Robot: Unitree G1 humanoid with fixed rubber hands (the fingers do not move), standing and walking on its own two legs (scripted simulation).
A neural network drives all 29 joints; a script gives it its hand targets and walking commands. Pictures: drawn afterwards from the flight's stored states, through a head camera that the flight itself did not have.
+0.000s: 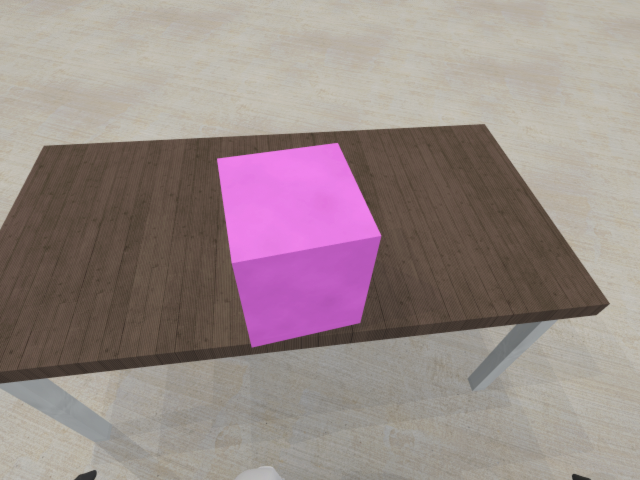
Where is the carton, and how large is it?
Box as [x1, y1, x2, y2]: [217, 143, 380, 346]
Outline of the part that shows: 337,143 217,159 231,261 251,346 256,346 353,324 360,321 380,239 380,234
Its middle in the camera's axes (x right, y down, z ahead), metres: -0.05 +0.02 +0.66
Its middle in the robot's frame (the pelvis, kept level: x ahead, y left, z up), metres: +0.48 +0.05 -0.05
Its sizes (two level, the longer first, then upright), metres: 0.210 0.200 0.250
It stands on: a table, 0.58 m high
